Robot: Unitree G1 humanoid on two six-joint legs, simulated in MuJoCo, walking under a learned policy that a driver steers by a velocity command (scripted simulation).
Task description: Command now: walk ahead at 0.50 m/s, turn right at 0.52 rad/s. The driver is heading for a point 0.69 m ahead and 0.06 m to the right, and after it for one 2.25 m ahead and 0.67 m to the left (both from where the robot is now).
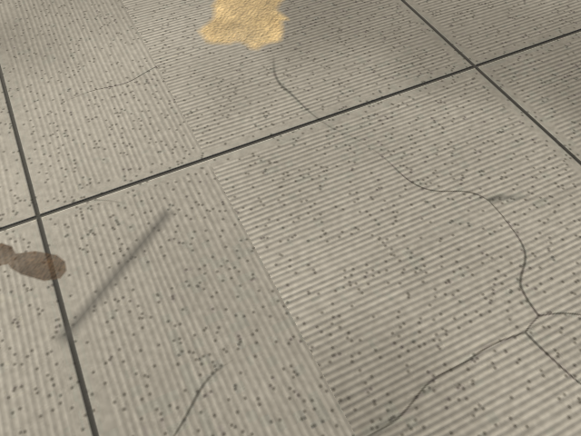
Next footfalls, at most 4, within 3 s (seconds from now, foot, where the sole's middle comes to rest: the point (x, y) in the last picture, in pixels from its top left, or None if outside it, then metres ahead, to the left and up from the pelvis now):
0.42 left None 0.43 0.09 -0.75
0.90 right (398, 357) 0.61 -0.22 -0.75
1.40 left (294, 325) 0.69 0.02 -0.75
1.86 right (387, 318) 0.71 -0.21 -0.75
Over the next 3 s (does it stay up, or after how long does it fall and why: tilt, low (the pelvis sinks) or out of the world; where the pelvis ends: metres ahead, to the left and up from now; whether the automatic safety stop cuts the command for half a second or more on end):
stays up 0.63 -0.08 0.02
